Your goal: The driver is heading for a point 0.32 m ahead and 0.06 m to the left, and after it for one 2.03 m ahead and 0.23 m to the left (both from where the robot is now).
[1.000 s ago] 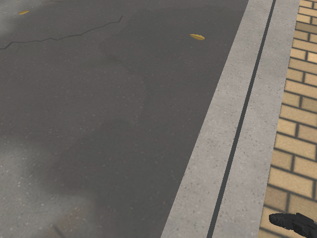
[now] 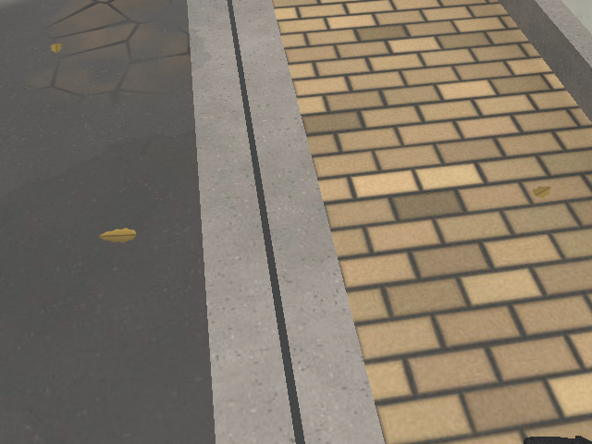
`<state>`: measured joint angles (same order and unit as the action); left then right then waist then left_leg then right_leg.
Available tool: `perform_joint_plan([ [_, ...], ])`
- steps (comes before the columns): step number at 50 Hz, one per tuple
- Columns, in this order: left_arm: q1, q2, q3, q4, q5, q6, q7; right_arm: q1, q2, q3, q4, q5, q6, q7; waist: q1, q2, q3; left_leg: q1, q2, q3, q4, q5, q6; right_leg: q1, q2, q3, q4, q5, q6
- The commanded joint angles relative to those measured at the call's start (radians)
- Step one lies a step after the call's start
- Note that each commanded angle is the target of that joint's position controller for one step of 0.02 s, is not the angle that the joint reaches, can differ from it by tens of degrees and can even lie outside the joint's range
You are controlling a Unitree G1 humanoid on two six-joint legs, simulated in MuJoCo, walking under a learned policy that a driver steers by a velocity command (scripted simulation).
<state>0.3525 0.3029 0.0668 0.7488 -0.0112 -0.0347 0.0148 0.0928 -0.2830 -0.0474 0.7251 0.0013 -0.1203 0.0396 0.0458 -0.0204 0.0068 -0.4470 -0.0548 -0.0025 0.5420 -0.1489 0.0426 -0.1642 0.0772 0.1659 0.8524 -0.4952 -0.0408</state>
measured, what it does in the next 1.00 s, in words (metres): walks ahead, turning left: right foot, then left foot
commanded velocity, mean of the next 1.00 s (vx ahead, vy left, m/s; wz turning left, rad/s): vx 0.50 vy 0.00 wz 0.23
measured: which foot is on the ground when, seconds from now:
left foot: down 0.00-0.42, up 0.44-0.86, down 0.88-1.00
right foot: up 0.00-0.40, down 0.42-0.90, up 0.92-1.00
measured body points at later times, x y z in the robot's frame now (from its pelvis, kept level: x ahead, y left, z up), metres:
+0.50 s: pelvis +0.26 -0.01 +0.01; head +0.28 -0.01 +0.46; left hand +0.42 +0.28 -0.05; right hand +0.36 -0.29 -0.12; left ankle +0.12 +0.09 -0.66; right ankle +0.35 -0.11 -0.72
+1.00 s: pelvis +0.49 +0.11 +0.01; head +0.52 +0.13 +0.46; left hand +0.42 +0.39 -0.12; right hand +0.75 -0.07 -0.07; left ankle +0.52 +0.23 -0.72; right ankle +0.42 -0.07 -0.64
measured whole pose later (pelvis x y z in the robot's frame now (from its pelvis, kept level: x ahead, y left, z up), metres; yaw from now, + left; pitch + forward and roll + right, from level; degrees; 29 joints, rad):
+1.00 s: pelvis +0.49 +0.11 +0.01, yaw +16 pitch +2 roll +0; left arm 0.38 0.30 0.05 0.86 -0.03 -0.06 0.00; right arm 0.11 -0.26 -0.03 0.67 0.00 -0.07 0.02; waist 0.05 -0.02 0.04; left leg -0.38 0.01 0.05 0.53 -0.18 0.02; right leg -0.34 -0.03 0.05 1.10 -0.44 -0.01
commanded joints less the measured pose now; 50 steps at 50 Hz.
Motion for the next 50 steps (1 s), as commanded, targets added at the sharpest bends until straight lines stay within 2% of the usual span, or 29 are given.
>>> perform_joint_plan([
  [1, -0.026, 0.141, 0.016, -0.101, -0.014, -0.04, -0.004, 0.227, -0.144, -0.046, -0.001, 0.03, 0.007, 0.003, -0.121, 0.151, -0.114, 0.631, 0.369, -0.699, -0.281, -0.338, 0.241, -0.611, -0.068, -0.016, 0.434, 0.04, 0.013],
  [2, -0.107, 0.128, 0.01, -0.121, 0.0, -0.051, -0.003, 0.189, -0.136, -0.04, -0.014, 0.013, 0.015, 0.0, -0.115, 0.068, -0.054, 0.52, 0.323, -0.596, -0.289, -0.23, 0.219, -0.591, -0.094, -0.043, 0.397, 0.099, 0.011],
  [3, -0.142, 0.114, 0.011, -0.136, 0.018, -0.061, -0.005, 0.168, -0.126, -0.036, -0.017, 0.008, 0.021, -0.003, -0.097, 0.045, -0.008, 0.442, 0.288, -0.529, -0.3, -0.116, 0.216, -0.579, -0.119, -0.051, 0.323, 0.142, 0.017],
  [4, -0.136, 0.1, 0.012, -0.14, 0.027, -0.067, -0.007, 0.164, -0.114, -0.03, -0.019, 0.0, 0.022, -0.009, -0.073, 0.071, -0.018, 0.405, 0.252, -0.476, -0.31, -0.026, 0.205, -0.524, -0.138, -0.052, 0.259, 0.177, 0.022],
  [7, -0.137, 0.059, 0.001, -0.146, 0.03, -0.066, -0.01, 0.187, -0.12, -0.032, -0.01, 0.013, 0.029, -0.023, -0.055, 0.117, -0.034, 0.351, 0.213, -0.39, -0.329, 0.122, 0.218, -0.464, -0.131, -0.091, 0.092, 0.173, 0.06],
  [11, -0.27, 0.022, -0.018, -0.172, 0.022, -0.069, -0.015, 0.227, -0.17, -0.049, 0.006, 0.023, 0.045, -0.047, -0.093, 0.106, -0.006, 0.245, 0.177, -0.32, -0.338, 0.13, 0.193, -0.375, -0.098, -0.109, -0.173, 0.384, 0.096],
  [16, -0.382, 0.049, -0.009, -0.196, 0.004, -0.084, -0.028, 0.302, -0.164, -0.05, 0.027, 0.031, 0.068, -0.058, -0.122, 0.114, -0.002, 0.246, 0.178, -0.375, -0.274, 0.054, 0.156, -0.258, -0.052, -0.083, -0.341, 0.498, 0.096],
  [18, -0.368, 0.071, 0.003, -0.195, -0.001, -0.091, -0.029, 0.295, -0.168, -0.054, 0.024, 0.031, 0.075, -0.06, -0.097, 0.133, -0.003, 0.268, 0.19, -0.424, -0.229, 0.037, 0.138, -0.199, -0.053, -0.076, -0.381, 0.451, 0.075],
  [20, -0.25, 0.103, 0.024, -0.164, 0.003, -0.095, -0.02, 0.272, -0.138, -0.047, 0.012, 0.028, 0.078, -0.059, -0.027, 0.134, -0.048, 0.233, 0.145, -0.411, -0.114, 0.072, 0.098, -0.01, -0.077, -0.086, -0.446, 0.433, 0.029],
  [21, -0.118, 0.147, 0.04, -0.149, 0.017, -0.097, -0.01, 0.254, -0.09, -0.03, -0.007, 0.017, 0.073, -0.055, 0.039, 0.077, -0.152, 0.146, 0.098, -0.349, 0.098, 0.028, 0.064, 0.2, -0.2, 0.016, -0.428, 0.391, -0.029],
  [22, -0.006, 0.224, 0.059, -0.129, 0.031, -0.083, -0.005, 0.341, -0.021, -0.01, -0.031, 0.024, 0.064, -0.058, 0.035, -0.153, -0.284, -0.13, -0.036, -0.194, 0.408, -0.268, 0.0, 0.505, -0.412, 0.346, -0.465, 0.239, -0.152],
  [23, 0.027, 0.198, 0.057, -0.104, 0.014, -0.072, -0.016, 0.38, -0.075, -0.013, -0.045, 0.039, 0.06, -0.058, 0.02, -0.288, -0.28, -0.312, 0.01, -0.155, 0.604, -0.453, -0.016, 0.508, -0.518, 0.62, -0.54, 0.019, -0.22],
  [24, -0.023, 0.122, 0.037, -0.112, 0.008, -0.071, -0.017, 0.326, -0.142, -0.033, -0.033, 0.042, 0.065, -0.058, 0.028, -0.162, -0.143, -0.36, 0.061, -0.172, 0.686, -0.368, -0.025, 0.395, -0.472, 0.522, -0.567, -0.027, -0.192],
  [25, -0.064, 0.087, 0.026, -0.113, 0.01, -0.068, -0.017, 0.261, -0.151, -0.038, -0.039, 0.033, 0.071, -0.056, 0.023, -0.093, -0.057, -0.348, 0.09, -0.144, 0.696, -0.289, -0.032, 0.288, -0.422, 0.362, -0.576, 0.083, -0.16],
  [26, -0.104, 0.067, 0.019, -0.106, 0.017, -0.066, -0.019, 0.23, -0.137, -0.039, -0.046, 0.023, 0.073, -0.054, 0.004, -0.063, -0.012, -0.325, 0.114, -0.134, 0.667, -0.232, -0.037, 0.201, -0.378, 0.262, -0.602, 0.193, -0.145],
  [28, -0.141, 0.047, 0.013, -0.092, 0.024, -0.07, -0.02, 0.212, -0.107, -0.04, -0.058, 0.025, 0.084, -0.044, -0.028, -0.094, 0.021, -0.266, 0.154, -0.119, 0.62, -0.17, -0.042, 0.094, -0.327, 0.116, -0.649, 0.337, -0.129],
  [31, -0.116, 0.073, 0.023, -0.052, 0.016, -0.084, -0.026, 0.173, -0.056, -0.025, -0.081, 0.018, 0.088, -0.036, -0.034, -0.07, 0.024, -0.252, 0.155, -0.108, 0.517, -0.108, -0.056, 0.052, -0.316, 0.023, -0.698, 0.455, -0.164],
  [34, -0.108, 0.107, 0.031, -0.021, 0.009, -0.083, -0.028, 0.099, -0.038, -0.009, -0.099, 0.01, 0.076, -0.024, -0.024, -0.042, 0.029, -0.228, 0.154, -0.086, 0.316, 0.027, -0.054, 0.06, -0.303, -0.066, -0.713, 0.545, -0.169],
  [36, -0.083, 0.126, 0.032, 0.001, -0.008, -0.074, -0.028, 0.015, -0.029, 0.002, -0.12, 0.004, 0.062, -0.013, -0.001, -0.033, 0.044, -0.166, 0.146, -0.038, 0.174, 0.112, -0.048, 0.035, -0.281, -0.097, -0.711, 0.56, -0.16],
  [40, 0.004, 0.174, 0.04, 0.049, -0.024, -0.053, -0.027, -0.094, -0.064, -0.002, -0.158, 0.016, 0.043, 0.001, 0.017, -0.047, 0.058, -0.091, 0.108, -0.023, 0.027, 0.108, -0.034, 0.089, -0.32, -0.052, -0.669, 0.571, -0.144],
  [42, 0.013, 0.189, 0.042, 0.064, -0.026, -0.041, -0.022, -0.064, -0.097, -0.015, -0.153, 0.017, 0.036, 0.002, -0.021, -0.062, 0.035, -0.001, 0.088, -0.019, -0.03, 0.067, -0.013, 0.12, -0.335, -0.031, -0.608, 0.62, -0.121],
  [43, 0.003, 0.188, 0.039, 0.068, -0.027, -0.036, -0.02, 0.013, -0.121, -0.03, -0.132, 0.014, 0.034, -0.003, -0.074, -0.059, -0.009, 0.134, 0.068, -0.002, -0.074, 0.074, 0.008, 0.103, -0.309, -0.056, -0.518, 0.725, -0.096],
  [44, 0.012, 0.159, 0.027, 0.069, -0.019, -0.037, -0.018, 0.144, -0.169, -0.054, -0.094, 0.006, 0.035, -0.014, -0.137, -0.048, -0.101, 0.353, 0.075, -0.003, -0.073, 0.087, 0.035, 0.035, -0.254, -0.094, -0.351, 0.76, -0.064],
  [45, 0.009, 0.087, -0.002, 0.036, 0.011, -0.042, -0.019, 0.321, -0.25, -0.077, -0.072, -0.014, 0.041, -0.03, -0.203, 0.069, -0.268, 0.653, 0.285, -0.209, -0.03, 0.124, 0.099, -0.166, -0.185, -0.141, -0.034, 0.477, -0.017],
  [46, 0.134, -0.009, -0.029, 0.024, -0.005, -0.054, -0.017, 0.337, -0.292, -0.08, -0.066, -0.022, 0.053, -0.031, -0.141, 0.319, -0.395, 0.858, 0.494, -0.613, -0.144, -0.094, 0.226, -0.474, -0.055, -0.136, 0.268, -0.094, 0.031],
  [47, 0.087, 0.104, -0.001, 0.04, -0.029, -0.058, -0.017, 0.327, -0.199, -0.058, -0.067, -0.014, 0.053, -0.028, -0.174, 0.212, -0.326, 0.776, 0.463, -0.639, -0.204, -0.225, 0.213, -0.558, -0.096, -0.037, 0.387, -0.091, 0.032],
  [48, 0.017, 0.136, 0.013, 0.017, -0.041, -0.057, -0.018, 0.273, -0.156, -0.043, -0.059, -0.002, 0.05, -0.027, -0.158, 0.187, -0.185, 0.669, 0.43, -0.487, -0.227, -0.216, 0.179, -0.616, -0.135, -0.055, 0.403, -0.005, 0.025],
  [49, -0.018, 0.123, 0.012, 0.013, -0.032, -0.052, -0.013, 0.21, -0.127, -0.034, -0.057, -0.001, 0.046, -0.024, -0.127, 0.144, -0.118, 0.554, 0.387, -0.388, -0.258, -0.147, 0.16, -0.59, -0.17, -0.073, 0.376, 0.075, 0.028],
  [50, -0.032, 0.112, 0.016, 0.012, -0.019, -0.044, -0.01, 0.159, -0.098, -0.028, -0.054, -0.006, 0.04, -0.02, -0.097, 0.145, -0.067, 0.459, 0.355, -0.31, -0.294, -0.078, 0.152, -0.557, -0.193, -0.074, 0.337, 0.134, 0.033],
])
